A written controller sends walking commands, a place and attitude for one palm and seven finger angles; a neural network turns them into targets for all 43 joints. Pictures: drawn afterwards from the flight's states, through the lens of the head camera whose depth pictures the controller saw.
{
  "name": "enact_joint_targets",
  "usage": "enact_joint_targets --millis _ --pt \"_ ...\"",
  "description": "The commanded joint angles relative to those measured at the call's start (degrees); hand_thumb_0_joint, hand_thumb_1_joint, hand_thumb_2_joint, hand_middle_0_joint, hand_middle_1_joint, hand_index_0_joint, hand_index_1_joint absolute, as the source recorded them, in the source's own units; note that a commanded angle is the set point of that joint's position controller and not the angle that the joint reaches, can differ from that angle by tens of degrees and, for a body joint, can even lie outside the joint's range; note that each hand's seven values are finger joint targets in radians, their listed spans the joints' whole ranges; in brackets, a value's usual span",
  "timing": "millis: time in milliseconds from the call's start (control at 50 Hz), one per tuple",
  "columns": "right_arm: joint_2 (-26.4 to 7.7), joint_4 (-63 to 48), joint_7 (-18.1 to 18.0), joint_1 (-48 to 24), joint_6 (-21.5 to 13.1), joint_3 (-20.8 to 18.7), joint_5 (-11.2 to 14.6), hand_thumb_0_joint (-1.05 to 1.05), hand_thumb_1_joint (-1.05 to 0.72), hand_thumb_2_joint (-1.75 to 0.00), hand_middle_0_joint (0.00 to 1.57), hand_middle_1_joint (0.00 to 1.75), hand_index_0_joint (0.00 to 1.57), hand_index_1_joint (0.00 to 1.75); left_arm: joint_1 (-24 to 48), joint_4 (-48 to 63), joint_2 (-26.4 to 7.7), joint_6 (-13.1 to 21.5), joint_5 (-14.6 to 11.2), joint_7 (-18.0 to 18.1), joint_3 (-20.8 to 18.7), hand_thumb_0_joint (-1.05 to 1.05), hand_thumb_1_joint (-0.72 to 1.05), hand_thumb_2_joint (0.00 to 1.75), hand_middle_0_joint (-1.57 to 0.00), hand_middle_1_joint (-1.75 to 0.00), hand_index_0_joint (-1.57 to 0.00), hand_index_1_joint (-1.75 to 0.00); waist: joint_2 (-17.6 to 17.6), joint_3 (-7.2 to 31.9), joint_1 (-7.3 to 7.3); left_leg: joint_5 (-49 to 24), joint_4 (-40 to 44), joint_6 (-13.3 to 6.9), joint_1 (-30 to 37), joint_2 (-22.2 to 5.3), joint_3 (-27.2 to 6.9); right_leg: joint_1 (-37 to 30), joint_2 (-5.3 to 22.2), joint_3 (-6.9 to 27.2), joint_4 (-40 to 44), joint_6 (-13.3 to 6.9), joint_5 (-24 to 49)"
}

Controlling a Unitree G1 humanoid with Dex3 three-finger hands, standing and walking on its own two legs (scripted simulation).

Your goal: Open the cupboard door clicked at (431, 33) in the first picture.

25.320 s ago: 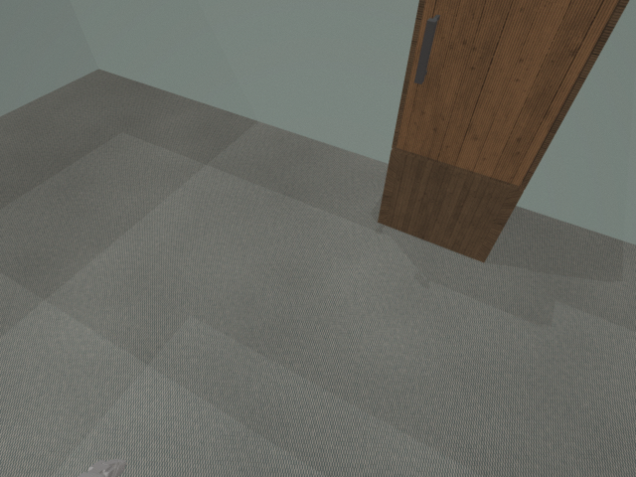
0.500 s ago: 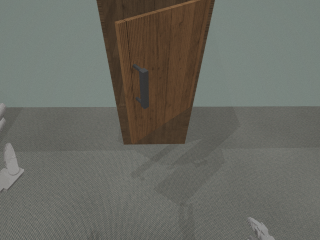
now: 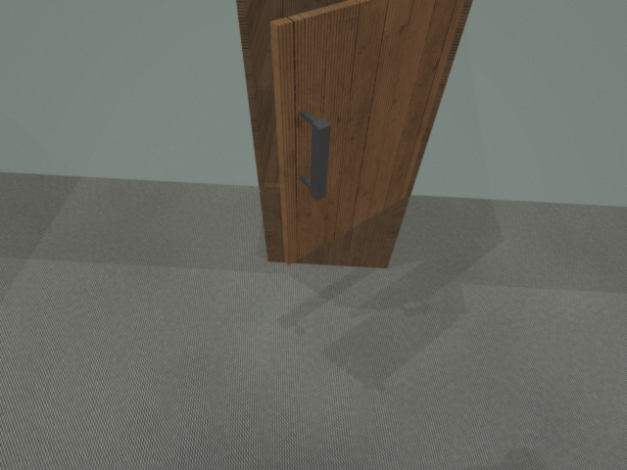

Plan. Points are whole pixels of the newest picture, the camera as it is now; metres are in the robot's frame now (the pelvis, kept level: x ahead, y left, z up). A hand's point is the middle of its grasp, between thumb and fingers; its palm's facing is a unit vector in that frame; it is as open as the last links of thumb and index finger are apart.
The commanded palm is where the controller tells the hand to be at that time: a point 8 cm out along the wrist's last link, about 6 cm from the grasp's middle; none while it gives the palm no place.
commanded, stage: let the arm hang, fingers relaxed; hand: left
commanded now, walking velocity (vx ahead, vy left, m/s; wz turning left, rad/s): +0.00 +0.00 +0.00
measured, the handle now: (312, 156) +0.63 +0.05 +0.01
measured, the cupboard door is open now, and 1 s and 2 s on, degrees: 40 40 40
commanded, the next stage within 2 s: look to check the result in 0.64 s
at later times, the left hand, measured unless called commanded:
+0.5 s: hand out of the picture +0.03 +0.19 -0.17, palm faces +0.00 -0.97 -0.22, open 7.4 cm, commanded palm none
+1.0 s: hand out of the picture +0.02 +0.20 -0.17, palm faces -0.01 -0.97 -0.26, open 7.4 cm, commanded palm none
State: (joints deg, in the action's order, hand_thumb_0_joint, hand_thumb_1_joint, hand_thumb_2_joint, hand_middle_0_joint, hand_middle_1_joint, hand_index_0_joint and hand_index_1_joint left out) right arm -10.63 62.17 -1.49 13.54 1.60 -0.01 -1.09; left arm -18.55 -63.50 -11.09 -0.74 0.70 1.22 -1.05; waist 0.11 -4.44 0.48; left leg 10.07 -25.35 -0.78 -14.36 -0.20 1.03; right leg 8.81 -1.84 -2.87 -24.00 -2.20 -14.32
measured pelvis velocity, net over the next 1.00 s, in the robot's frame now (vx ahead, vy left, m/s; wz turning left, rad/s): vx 0.01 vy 0.00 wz -0.02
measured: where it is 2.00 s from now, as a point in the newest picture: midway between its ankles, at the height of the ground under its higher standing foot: outside the picture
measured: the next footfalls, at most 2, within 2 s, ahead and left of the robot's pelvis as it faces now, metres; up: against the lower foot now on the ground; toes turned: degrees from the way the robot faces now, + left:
none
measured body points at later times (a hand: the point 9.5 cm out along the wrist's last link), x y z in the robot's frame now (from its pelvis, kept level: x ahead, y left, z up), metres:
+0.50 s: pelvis +0.00 +0.01 +0.00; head +0.00 +0.00 +0.45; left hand +0.03 +0.24 -0.15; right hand +0.00 -0.21 -0.16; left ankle +0.04 +0.11 -0.74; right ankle -0.01 -0.09 -0.74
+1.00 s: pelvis +0.01 +0.00 +0.00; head +0.03 -0.01 +0.45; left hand +0.02 +0.25 -0.15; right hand +0.03 -0.24 -0.16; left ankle +0.04 +0.11 -0.74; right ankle -0.01 -0.09 -0.74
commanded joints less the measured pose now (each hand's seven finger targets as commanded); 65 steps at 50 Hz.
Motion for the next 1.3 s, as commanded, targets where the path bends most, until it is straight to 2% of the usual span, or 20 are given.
enact_joint_targets --millis 0,160,300,460,540,640,720,760,900,1000,1100,1160,1280 --pt "-5.89 -0.70 -0.36 1.66 -1.60 -1.04 0.14 0.00 -0.90 -0.90 0.20 0.30 0.20 0.30 0.48 0.65 -5.90 1.76 -0.29 0.40 -0.30 0.00 0.90 0.90 -0.20 -0.30 -0.20 -0.30 -1.56 3.46 -1.07 -3.63 5.74 -1.38 5.33 -5.78 -5.49 2.17 7.35 6.63 6.56 -0.98 4.36" --pt "-6.48 1.36 -0.32 2.39 -1.44 -1.07 0.08 0.00 -0.90 -0.90 0.20 0.30 0.20 0.30 0.06 -1.95 -6.41 1.52 -0.26 0.64 -0.26 0.00 0.90 0.90 -0.20 -0.30 -0.20 -0.30 -0.65 0.55 -0.71 1.03 7.89 -1.36 4.30 -5.74 -5.73 3.37 7.28 6.33 7.08 -1.03 -0.30" --pt "-5.23 1.99 -0.07 2.87 -1.36 -1.15 -0.28 0.00 -0.90 -0.90 0.20 0.30 0.20 0.30 0.89 -1.79 -5.86 1.40 -0.14 0.74 -0.35 0.00 0.90 0.90 -0.20 -0.30 -0.20 -0.30 -0.18 -0.53 -0.83 4.53 9.10 -1.15 2.72 -5.30 -6.02 4.25 7.21 6.59 6.87 -0.76 -2.60" --pt "-5.09 1.94 -0.07 2.65 -1.92 -1.34 -0.18 0.00 -0.90 -0.90 0.20 0.30 0.20 0.30 2.14 -0.71 -6.15 1.91 -0.07 0.81 -0.78 0.00 0.90 0.90 -0.20 -0.30 -0.20 -0.30 0.02 0.59 -0.69 -1.11 8.09 -1.20 3.84 -5.31 -5.38 3.12 7.54 6.50 6.41 -0.67 1.79" --pt "-5.01 2.07 -0.13 2.62 -1.99 -1.27 -0.29 0.00 -0.90 -0.90 0.20 0.30 0.20 0.30 2.97 -0.67 -6.02 1.85 -0.16 0.76 -0.79 0.00 0.90 0.90 -0.20 -0.30 -0.20 -0.30 -1.42 0.48 -0.98 -0.89 8.62 -1.00 4.04 -5.40 -5.64 3.07 7.40 6.93 6.35 -0.69 1.94" --pt "-5.90 1.97 -0.22 1.80 -2.20 -1.51 -0.18 0.00 -0.90 -0.90 0.20 0.30 0.20 0.30 3.45 -0.67 -6.68 2.15 -0.16 0.71 -1.00 0.00 0.90 0.90 -0.20 -0.30 -0.20 -0.30 -0.35 1.28 -0.92 -3.57 7.90 -1.08 5.33 -5.59 -5.13 2.44 7.72 6.99 6.79 -0.74 4.15" --pt "-6.55 2.01 -0.26 1.40 -2.28 -1.51 -0.13 0.00 -0.90 -0.90 0.20 0.30 0.20 0.30 3.97 -0.69 -7.24 2.21 -0.22 0.67 -1.04 0.00 0.90 0.90 -0.20 -0.30 -0.20 -0.30 -1.38 1.67 -0.99 -4.25 8.03 -1.06 5.83 -5.68 -5.27 1.87 7.69 7.26 6.91 -0.84 4.72" --pt "-7.17 1.75 -0.28 1.04 -2.25 -1.63 0.02 0.00 -0.90 -0.90 0.20 0.30 0.20 0.30 3.91 -0.70 -7.68 2.36 -0.17 0.67 -1.14 0.00 0.90 0.90 -0.20 -0.30 -0.20 -0.30 0.45 1.94 -0.89 -4.52 7.81 -1.18 6.38 -5.74 -5.14 1.85 7.68 7.18 7.36 -0.87 4.79" --pt "-8.48 1.67 -0.25 -0.43 -2.21 -1.69 -0.04 0.00 -0.90 -0.90 0.20 0.30 0.20 0.30 4.95 -0.96 -8.85 2.52 -0.21 0.60 -1.06 0.00 0.90 0.90 -0.20 -0.30 -0.20 -0.30 -1.04 2.61 -1.23 -5.57 7.72 -0.99 7.51 -5.98 -5.06 1.31 7.97 7.76 8.06 -0.92 6.38" --pt "-9.62 1.41 -0.16 -1.83 -2.13 -1.75 -0.05 0.00 -0.90 -0.90 0.20 0.30 0.20 0.30 5.70 -1.03 -9.79 2.64 -0.19 0.54 -1.02 0.00 0.90 0.90 -0.20 -0.30 -0.20 -0.30 0.17 2.68 -1.24 -5.54 7.82 -0.94 8.17 -6.10 -5.02 1.27 8.11 7.89 8.78 -0.88 6.79" --pt "-10.57 1.27 -0.09 -3.12 -2.17 -1.65 -0.07 0.00 -0.90 -0.90 0.20 0.30 0.20 0.30 6.59 -0.85 -10.70 2.63 -0.19 0.44 -1.03 0.00 0.90 0.90 -0.20 -0.30 -0.20 -0.30 -0.78 2.23 -1.16 -5.83 8.21 -0.76 8.24 -6.18 -5.06 1.18 8.21 7.93 9.04 -0.79 7.36" --pt "-11.28 1.00 -0.02 -3.68 -2.25 -1.78 0.07 0.00 -0.90 -0.90 0.20 0.30 0.20 0.30 6.84 -0.67 -11.49 2.85 -0.15 0.42 -1.22 0.00 0.90 0.90 -0.20 -0.30 -0.20 -0.30 0.40 3.49 -0.98 -6.36 8.10 -0.83 8.87 -6.23 -5.09 0.35 8.28 7.94 9.38 -0.78 8.13" --pt "-12.06 0.99 0.04 -4.91 -2.29 -1.87 -0.05 0.00 -0.90 -0.90 0.20 0.30 0.20 0.30 8.16 -0.29 -12.45 2.97 -0.20 0.41 -1.28 0.00 0.90 0.90 -0.20 -0.30 -0.20 -0.30 -0.19 3.26 -1.09 -7.47 8.06 -0.61 8.96 -6.27 -4.85 -0.21 8.67 8.17 9.65 -0.72 10.76"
